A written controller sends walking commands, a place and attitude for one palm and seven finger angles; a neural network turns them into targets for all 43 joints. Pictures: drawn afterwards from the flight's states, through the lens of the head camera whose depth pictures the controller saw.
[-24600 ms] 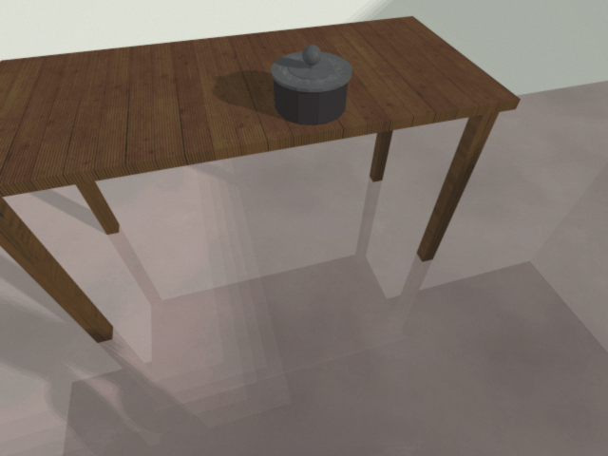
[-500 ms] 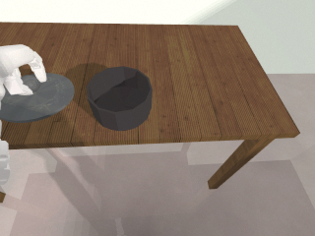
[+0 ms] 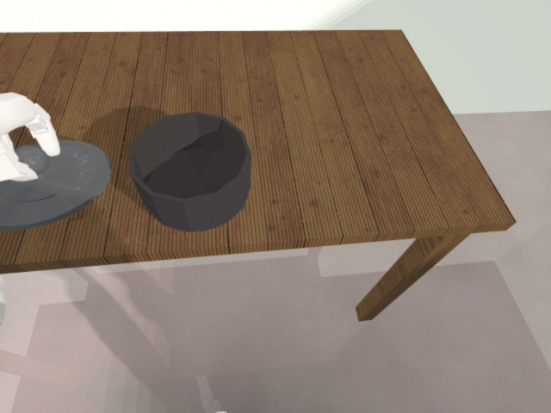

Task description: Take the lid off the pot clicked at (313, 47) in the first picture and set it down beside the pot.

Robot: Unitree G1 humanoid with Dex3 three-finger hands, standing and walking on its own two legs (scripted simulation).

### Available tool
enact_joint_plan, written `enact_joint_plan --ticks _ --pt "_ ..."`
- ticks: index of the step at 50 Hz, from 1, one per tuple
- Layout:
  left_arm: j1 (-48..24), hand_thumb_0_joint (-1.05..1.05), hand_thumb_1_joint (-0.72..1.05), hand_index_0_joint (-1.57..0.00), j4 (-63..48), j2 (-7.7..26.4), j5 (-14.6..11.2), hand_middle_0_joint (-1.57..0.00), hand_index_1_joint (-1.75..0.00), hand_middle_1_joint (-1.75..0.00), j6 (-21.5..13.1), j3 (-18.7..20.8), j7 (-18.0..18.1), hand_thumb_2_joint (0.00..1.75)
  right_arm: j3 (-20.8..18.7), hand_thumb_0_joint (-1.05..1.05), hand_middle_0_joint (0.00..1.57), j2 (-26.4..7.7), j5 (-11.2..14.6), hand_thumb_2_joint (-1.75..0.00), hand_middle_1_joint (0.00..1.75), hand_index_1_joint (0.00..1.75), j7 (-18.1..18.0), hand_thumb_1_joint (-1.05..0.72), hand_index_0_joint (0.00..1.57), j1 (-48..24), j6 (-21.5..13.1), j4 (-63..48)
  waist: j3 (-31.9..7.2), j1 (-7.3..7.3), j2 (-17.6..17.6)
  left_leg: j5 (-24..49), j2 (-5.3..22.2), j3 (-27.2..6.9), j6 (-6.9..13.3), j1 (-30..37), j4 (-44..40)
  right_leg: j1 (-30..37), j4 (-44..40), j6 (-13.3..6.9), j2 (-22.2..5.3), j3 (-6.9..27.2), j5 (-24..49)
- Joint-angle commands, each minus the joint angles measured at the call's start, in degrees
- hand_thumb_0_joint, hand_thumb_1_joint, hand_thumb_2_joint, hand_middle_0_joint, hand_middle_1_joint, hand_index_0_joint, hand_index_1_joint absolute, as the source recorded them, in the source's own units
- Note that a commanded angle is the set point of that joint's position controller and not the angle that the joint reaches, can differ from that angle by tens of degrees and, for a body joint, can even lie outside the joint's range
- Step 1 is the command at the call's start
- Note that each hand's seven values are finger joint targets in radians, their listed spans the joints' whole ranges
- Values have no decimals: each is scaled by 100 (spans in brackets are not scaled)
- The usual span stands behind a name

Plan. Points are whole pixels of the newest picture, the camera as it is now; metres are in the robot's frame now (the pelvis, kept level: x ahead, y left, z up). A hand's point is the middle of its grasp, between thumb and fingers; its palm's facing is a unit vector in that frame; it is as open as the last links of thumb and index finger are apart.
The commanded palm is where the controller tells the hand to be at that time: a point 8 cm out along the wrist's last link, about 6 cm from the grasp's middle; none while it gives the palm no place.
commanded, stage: lower the lid onto the table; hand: left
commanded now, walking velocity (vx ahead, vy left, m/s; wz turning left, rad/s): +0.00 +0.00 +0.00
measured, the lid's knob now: (30, 160) +0.47 +0.33 +0.08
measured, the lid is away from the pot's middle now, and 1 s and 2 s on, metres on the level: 0.23 0.24 0.24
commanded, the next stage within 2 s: open the fingers wide in 0.58 s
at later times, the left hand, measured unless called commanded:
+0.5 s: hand (15, 174) +0.44 +0.34 +0.08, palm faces -0.49 -0.17 -0.86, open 7.6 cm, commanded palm +0.49 +0.35 +0.13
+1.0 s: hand (17, 188) +0.43 +0.34 +0.06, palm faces -0.44 -0.10 -0.89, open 7.6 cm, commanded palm +0.46 +0.33 +0.12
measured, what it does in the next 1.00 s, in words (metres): stands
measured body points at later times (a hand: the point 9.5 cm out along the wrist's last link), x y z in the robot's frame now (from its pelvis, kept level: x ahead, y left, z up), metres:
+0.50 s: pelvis -0.01 +0.00 -0.02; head +0.09 +0.02 +0.42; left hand +0.47 +0.35 +0.13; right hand +0.01 -0.29 -0.12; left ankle +0.01 +0.07 -0.73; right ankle -0.02 -0.15 -0.73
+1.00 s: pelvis -0.02 +0.01 -0.02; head +0.07 +0.03 +0.42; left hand +0.45 +0.35 +0.11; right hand +0.00 -0.27 -0.13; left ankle +0.01 +0.07 -0.73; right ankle -0.02 -0.15 -0.73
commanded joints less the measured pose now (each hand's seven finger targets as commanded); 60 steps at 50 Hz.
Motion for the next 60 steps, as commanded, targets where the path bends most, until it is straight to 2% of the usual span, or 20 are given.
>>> enact_joint_plan --ticks 1,3,6,9,14,17,20,21,27,33,34,36,39,44,46,48,51,55,57,60 --pt "-2644 0 65 -90 -896 1952 -69 -95 -106 -106 15 401 274 95 -361 0 20 -1090 21 -90 30 30 -118 -90 20 457 -77 -353 -2316 21 589 2662 -6 -383 45 2507 30 -357 -115 -314 476 -308 1384" --pt "-2806 0 65 -90 -783 1999 -72 -95 -106 -106 57 321 274 95 -331 0 20 -1116 57 -90 30 30 -155 -90 20 476 -70 -332 -2151 -28 426 2006 -48 -328 77 2134 -15 -333 -105 -318 467 -296 1211" --pt "-3123 0 65 -90 -1350 2055 14 -95 -106 -106 -28 314 340 95 -353 0 20 -1085 32 -90 30 30 -201 -90 20 502 -110 -335 -2662 8 1187 2538 10 -390 33 2735 136 -524 -22 -341 471 -262 1242" --pt "-2942 0 65 -90 -1152 2272 16 -95 -106 -106 -97 521 363 95 -315 0 20 -1068 36 -90 30 30 -257 -90 20 511 -128 -318 -2659 -7 1099 2454 -6 -383 34 2543 246 -524 67 -327 473 -263 1264" --pt "-2806 0 65 -90 -761 1867 -60 -95 -106 -106 -46 164 310 95 -283 0 20 -1097 75 -90 30 30 -285 -90 20 520 -154 -241 -2179 -103 853 1965 5 -359 26 2105 286 -845 154 -320 487 -321 1006" --pt "-2956 0 65 -90 -1044 2040 36 -95 -106 -106 -86 269 363 95 -294 0 20 -1090 63 -90 30 30 -302 -90 20 547 -156 -246 -2525 -51 1193 2334 30 -395 3 2362 413 -920 246 -335 496 -290 1070" --pt "-2512 0 65 -90 -531 1815 -22 -95 -106 -106 -138 138 288 95 -241 0 20 -1078 92 -90 30 30 -320 -90 20 545 -191 -226 -2207 -86 722 2275 30 -354 17 1980 498 -1024 349 -314 520 -343 1065" --pt "-2641 0 65 -90 -524 2030 -22 -95 -106 -106 -105 266 295 95 -259 0 20 -1131 74 -90 30 30 -319 -90 20 573 -141 -199 -2250 -109 619 1966 27 -329 21 1806 503 -946 366 -285 505 -287 997" --pt "-2796 0 65 -90 -775 1949 101 -95 -106 -106 -125 240 316 95 -318 0 20 -1096 39 -90 30 30 -288 -90 20 689 -82 -195 -2679 -79 1087 2536 68 -450 -48 2213 701 -1306 511 -311 536 -326 964" --pt "-2650 0 65 -90 -252 1759 63 -95 -106 -106 -110 80 291 95 -271 0 20 -1113 55 -90 30 30 -269 -90 20 736 -42 -208 -2101 -173 587 1583 38 -461 -24 1540 673 -1541 570 -311 547 -357 508" --pt "-1360 0 65 -90 -270 1865 44 -95 -106 -106 -139 544 313 95 -323 0 20 -1002 55 -90 30 30 -170 -90 20 688 -22 -509 -2338 218 636 1893 -41 -467 -79 1532 619 -1198 652 -380 557 -402 580" --pt "-1595 0 62 -87 -1403 2122 178 -92 -106 -106 -502 841 451 93 -368 0 20 -1003 -65 -90 30 30 -170 -90 20 570 106 -512 -2996 260 1109 2900 59 -507 -173 2139 744 -1281 724 -403 569 -355 824" --pt "-2288 0 58 -82 -1520 1647 86 -87 -105 -106 -434 441 534 88 -420 0 20 -1010 -45 -90 30 30 -146 -90 20 543 191 -402 -2475 -4 1083 2173 133 -622 -123 2190 613 -1726 519 -359 548 -368 349" --pt "-2380 0 50 -75 -1119 1930 104 -79 -103 -104 -243 576 756 84 -347 0 20 -1048 8 -90 30 30 -218 -90 20 551 93 -389 -2127 -20 787 918 51 -656 -37 1725 341 -1564 442 -398 508 -349 17" --pt "-2694 0 47 -72 -1491 1657 143 -76 -102 -103 -281 316 809 82 -358 0 20 -1004 -16 -90 30 30 -225 -90 20 541 28 -357 -2443 -1 1315 1263 117 -763 -120 2286 335 -1791 462 -405 500 -341 -42" --pt "-2496 0 44 -69 -1173 1428 173 -73 -101 -102 -188 148 815 81 -354 0 20 -1030 -22 -90 30 30 -199 -90 20 563 7 -328 -2152 -59 1076 917 116 -771 -104 2122 309 -1910 419 -405 503 -360 -130" --pt "-2658 0 38 -65 -1419 1815 112 -69 -99 -100 -194 459 832 79 -335 0 20 -1016 -26 -90 30 30 -240 -90 20 549 -36 -393 -2644 19 976 1332 52 -671 -52 2159 375 -1396 434 -390 487 -286 225" --pt "-2594 0 31 -60 -1333 1293 -7 -63 -97 -97 -177 110 748 77 -341 0 20 -1018 -8 -90 30 30 -245 -90 20 515 -75 -365 -2325 -56 824 1513 84 -682 -57 2197 348 -1565 400 -381 487 -362 240" --pt "-2459 0 28 -57 -1138 1695 80 -60 -96 -96 -164 407 779 76 -350 0 20 -1044 -20 -90 30 30 -248 -90 20 546 -54 -363 -2293 -10 799 1390 62 -654 -55 2065 358 -1482 398 -383 486 -325 234" --pt "-2343 0 23 -54 -1102 1542 34 -56 -94 -94 -192 300 740 74 -313 0 20 -1036 8 -90 30 30 -255 -90 20 496 -67 -385 -2188 2 715 1537 26 -575 -39 1894 378 -1375 427 -397 488 -336 391"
